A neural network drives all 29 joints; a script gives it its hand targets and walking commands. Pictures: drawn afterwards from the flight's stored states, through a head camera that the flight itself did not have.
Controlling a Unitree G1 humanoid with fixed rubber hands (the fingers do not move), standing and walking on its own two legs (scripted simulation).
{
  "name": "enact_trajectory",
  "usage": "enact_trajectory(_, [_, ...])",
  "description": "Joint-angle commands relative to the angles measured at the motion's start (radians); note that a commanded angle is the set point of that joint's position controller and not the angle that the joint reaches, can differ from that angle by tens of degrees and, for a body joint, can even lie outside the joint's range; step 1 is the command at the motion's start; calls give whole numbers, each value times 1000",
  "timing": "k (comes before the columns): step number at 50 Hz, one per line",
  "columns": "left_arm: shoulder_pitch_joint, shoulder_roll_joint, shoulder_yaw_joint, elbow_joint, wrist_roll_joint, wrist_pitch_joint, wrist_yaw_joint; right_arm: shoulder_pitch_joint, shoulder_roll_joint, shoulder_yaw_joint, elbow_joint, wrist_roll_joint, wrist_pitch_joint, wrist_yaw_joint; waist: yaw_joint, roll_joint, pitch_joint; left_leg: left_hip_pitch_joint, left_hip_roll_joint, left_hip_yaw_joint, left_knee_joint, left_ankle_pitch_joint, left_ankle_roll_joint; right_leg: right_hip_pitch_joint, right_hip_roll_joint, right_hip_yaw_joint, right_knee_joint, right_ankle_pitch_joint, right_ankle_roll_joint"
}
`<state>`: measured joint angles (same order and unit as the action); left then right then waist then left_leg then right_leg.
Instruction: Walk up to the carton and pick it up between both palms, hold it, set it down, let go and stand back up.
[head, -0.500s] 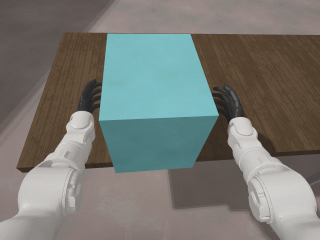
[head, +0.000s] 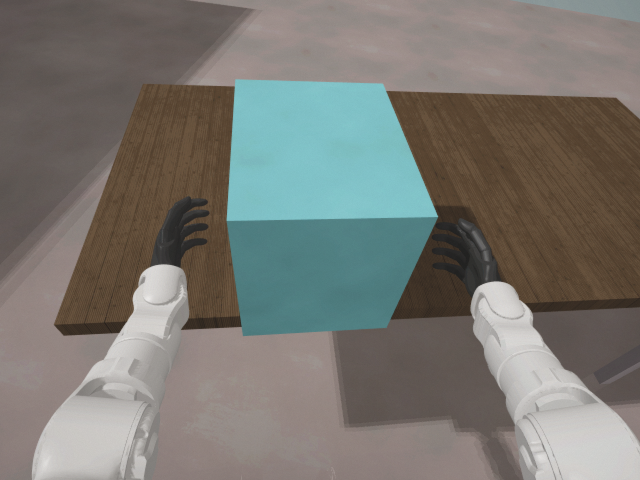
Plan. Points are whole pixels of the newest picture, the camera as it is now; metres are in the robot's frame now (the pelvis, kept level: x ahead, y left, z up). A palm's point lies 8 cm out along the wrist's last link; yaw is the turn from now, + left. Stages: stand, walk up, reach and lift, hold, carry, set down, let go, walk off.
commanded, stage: set down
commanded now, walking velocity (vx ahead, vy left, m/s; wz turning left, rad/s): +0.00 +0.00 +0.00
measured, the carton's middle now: (313, 208) +0.56 +0.06 +0.00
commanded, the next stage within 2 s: none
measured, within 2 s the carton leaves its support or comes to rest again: neither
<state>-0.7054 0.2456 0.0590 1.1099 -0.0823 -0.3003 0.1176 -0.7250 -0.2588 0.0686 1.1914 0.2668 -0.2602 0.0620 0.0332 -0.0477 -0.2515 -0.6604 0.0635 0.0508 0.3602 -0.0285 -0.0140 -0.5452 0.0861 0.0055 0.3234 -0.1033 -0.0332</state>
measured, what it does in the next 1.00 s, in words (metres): stands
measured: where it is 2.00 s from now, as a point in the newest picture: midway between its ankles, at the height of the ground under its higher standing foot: outside the picture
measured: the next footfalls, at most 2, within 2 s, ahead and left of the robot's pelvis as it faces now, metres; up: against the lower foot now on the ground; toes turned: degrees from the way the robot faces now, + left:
none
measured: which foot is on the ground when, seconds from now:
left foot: down 0.00-1.00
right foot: down 0.00-1.00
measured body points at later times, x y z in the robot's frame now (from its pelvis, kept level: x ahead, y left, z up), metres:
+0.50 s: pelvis +0.02 -0.01 +0.00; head +0.07 +0.02 +0.45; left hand +0.32 +0.23 -0.02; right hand +0.35 -0.21 +0.00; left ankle +0.07 +0.12 -0.74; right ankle +0.01 -0.10 -0.74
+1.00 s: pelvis +0.01 +0.00 +0.01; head +0.02 +0.03 +0.46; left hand +0.25 +0.23 -0.02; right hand +0.26 -0.21 +0.00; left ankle +0.07 +0.12 -0.74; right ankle +0.01 -0.10 -0.74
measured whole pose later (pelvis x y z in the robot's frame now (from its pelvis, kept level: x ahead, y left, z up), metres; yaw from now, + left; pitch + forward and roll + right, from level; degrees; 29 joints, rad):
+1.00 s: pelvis +0.01 +0.00 +0.01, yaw +1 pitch +5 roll -1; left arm 0.08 0.17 0.04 0.50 -0.08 -0.27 0.10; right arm 0.07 -0.26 0.07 0.66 0.27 -0.39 0.10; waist 0.03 -0.05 -0.10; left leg -0.37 0.05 0.05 0.36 -0.08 -0.01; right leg -0.25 0.07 0.01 0.32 -0.16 -0.04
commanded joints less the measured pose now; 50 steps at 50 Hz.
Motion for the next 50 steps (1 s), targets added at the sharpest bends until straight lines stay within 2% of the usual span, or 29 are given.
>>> enact_trajectory(1, [-76, 18, -39, -146, -45, 18, -26, -99, -274, -5, -74, 100, -23, 11, 8, 74, -240, 642, -12, -76, 23, -93, -42, 103, -80, -23, -22, -86, 40])
enact_trajectory(2, [-184, 8, -36, -206, -48, 14, -12, -232, -278, -35, -137, 103, -33, 17, 29, 129, -337, 648, -9, -91, 11, -127, -53, 77, -76, -30, -10, -105, 37])
enact_trajectory(3, [19, -36, -39, -278, -11, 17, -15, -24, -259, -31, -115, 106, -49, 27, 17, 128, -293, 704, -2, -87, 7, -45, -58, 117, -66, -29, -18, -16, 32])
enact_trajectory(5, [-97, -16, -38, -341, -5, -12, -3, -129, -301, -89, -184, 68, -82, 17, -1, 158, -423, 685, -18, -74, 36, 8, -75, 100, -52, -43, -11, 0, 26])
enact_trajectory(11, [267, 1, 49, -429, 46, -44, -43, 172, -271, -32, -301, 76, -158, -5, 5, 82, -370, 686, -52, -51, 88, 313, -52, 258, -57, 5, 9, 265, 33])
enact_trajectory(12, [219, 13, 46, -534, 33, -64, -34, 150, -274, -50, -352, 82, -176, 4, 9, 119, -446, 671, -47, -60, 93, 361, -55, 284, -52, 1, 35, 288, 30])
enact_trajectory(14, [340, -13, 51, -564, 59, -68, -44, 263, -263, -22, -337, 95, -194, 3, 5, 117, -372, 674, -65, -51, 92, 374, -57, 323, -53, 11, 22, 336, 26])
enact_trajectory(15, [220, -2, 38, -578, 37, -76, -41, 128, -277, -65, -382, 71, -194, 0, -15, 99, -409, 617, -69, -56, 94, 324, -43, 312, -51, 19, 39, 326, 29])
enact_trajectory(17, [448, -22, 34, -658, 37, -82, -50, 364, -259, -38, -415, 86, -209, 0, -16, 59, -351, 645, -65, -61, 87, 363, -38, 360, -60, 22, 34, 397, 38])
enact_trajectory(19, [185, 17, -5, -586, -10, -97, -44, 136, -250, -45, -418, 73, -195, 3, -37, 82, -311, 557, -75, -60, 78, 170, -21, 275, -80, 37, 41, 177, 31])
enact_trajectory(20, [460, -1, -17, -709, -3, -106, -34, 397, -238, -46, -461, 92, -215, 12, -25, 85, -303, 642, -59, -72, 75, 265, -39, 331, -73, 20, 36, 281, 20])
enact_trajectory(22, [277, 37, -15, -637, -25, -105, -32, 206, -251, -60, -512, 68, -206, 9, -23, 51, -293, 565, -64, -66, 68, 137, -16, 305, -87, 33, 40, 145, 28])
enact_trajectory(24, [315, 2, -41, -609, -41, -87, -26, 256, -240, -80, -459, 62, -187, 25, -45, 49, -232, 590, -50, -64, 50, 65, -8, 258, -85, 24, 16, 29, 17])
enact_trajectory(25, [595, -5, -40, -712, -21, -90, -26, 532, -218, -54, -513, 72, -194, 23, -32, 24, -182, 673, -40, -71, 34, 112, -12, 322, -89, 24, -8, 88, 22])
enact_trajectory(26, [384, 12, -48, -678, -35, -84, -28, 352, -237, -84, -495, 64, -190, 18, -54, 67, -223, 646, -47, -75, 36, 70, -21, 266, -86, 20, 0, 41, 20])
enact_trajectory(27, [361, 27, -14, -610, -24, -78, -24, 338, -219, -54, -473, 71, -174, 21, -18, 53, -182, 615, -52, -55, 37, 35, -6, 270, -102, 36, 2, -5, 25])
enact_trajectory(28, [500, -1, -42, -699, -10, -69, -16, 475, -227, -77, -495, 62, -182, 25, -40, 44, -178, 654, -44, -71, 31, 64, -16, 289, -91, 23, 0, 43, 18])
enact_trajectory(29, [455, -21, -39, -642, 2, -54, -19, 416, -205, -56, -468, 70, -171, 29, -15, 51, -134, 646, -47, -65, 22, 33, -10, 263, -94, 28, -13, -20, 23])
enact_trajectory(33, [474, -25, -88, -677, -13, -15, -4, 423, -227, -79, -437, 69, -144, 48, -26, 65, -93, 670, -35, -104, -4, -71, -24, 243, -85, 18, -25, -105, 8])
enact_trajectory(34, [675, -58, -113, -768, -5, -19, -3, 632, -227, -77, -472, 87, -153, 53, -43, 62, -104, 742, -24, -128, -8, 7, -31, 281, -77, 11, -27, -10, 0])
enact_trajectory(35, [561, -56, -106, -715, -4, -2, -4, 493, -240, -91, -492, 89, -154, 58, -35, 63, -142, 732, -21, -129, -7, -3, -32, 248, -79, 11, -26, -46, 7])
enact_trajectory(37, [646, -58, -84, -728, 6, 0, -11, 590, -195, -72, -530, 79, -156, 53, -21, 16, -81, 695, -36, -107, -3, 13, -17, 290, -85, 18, -32, -30, 17])
enact_trajectory(38, [518, -41, -101, -717, 0, 7, -14, 493, -202, -86, -513, 76, -153, 48, -47, 38, -75, 666, -40, -90, 1, -29, -8, 259, -94, 19, -29, -84, 20])
enact_trajectory(40, [749, -72, -97, -764, 6, 10, -24, 728, -158, -53, -557, 83, -161, 49, -30, 17, -6, 715, -44, -89, 0, 77, -9, 299, -90, 21, -48, -5, 17])
enact_trajectory(42, [586, -55, -111, -775, -10, 1, -13, 566, -188, -60, -612, 86, -161, 61, -18, 33, -34, 676, -46, -83, 0, 26, 0, 255, -89, 20, -37, -77, 17])
enact_trajectory(44, [855, -77, -107, -816, 6, -2, -22, 848, -176, -43, -648, 83, -173, 54, -13, -7, 13, 756, -47, -74, -1, 101, -10, 298, -79, 11, -66, -7, 16])
enact_trajectory(46, [653, -47, -127, -820, -21, -15, -15, 659, -172, -48, -692, 89, -170, 55, -17, 22, -6, 696, -58, -72, 1, 33, -4, 249, -84, 21, -59, -90, 14])
enact_trajectory(49, [770, -49, -131, -881, -20, -9, 8, 740, -176, -53, -764, 83, -165, 75, 21, 18, 11, 731, -40, -78, -23, -16, -6, 230, -75, 10, -64, -146, 4])
enact_trajectory(50, [741, -49, -159, -913, -38, -9, 14, 726, -178, -79, -779, 77, -165, 72, -10, 18, 13, 698, -41, -75, -19, -28, -3, 225, -77, 6, -60, -151, 3])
